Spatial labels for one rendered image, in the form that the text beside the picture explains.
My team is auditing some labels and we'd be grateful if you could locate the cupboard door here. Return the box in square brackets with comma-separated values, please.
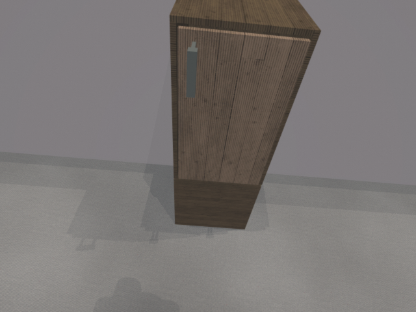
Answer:
[177, 26, 311, 185]

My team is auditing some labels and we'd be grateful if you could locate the handle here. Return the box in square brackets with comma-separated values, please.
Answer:
[186, 42, 198, 98]

